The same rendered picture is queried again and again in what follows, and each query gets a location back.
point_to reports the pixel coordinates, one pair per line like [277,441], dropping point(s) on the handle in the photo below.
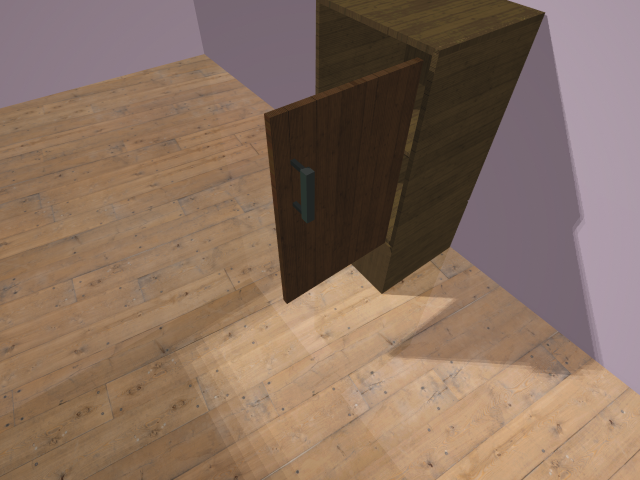
[307,180]

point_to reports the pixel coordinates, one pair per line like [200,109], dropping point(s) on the cupboard door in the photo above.
[353,136]

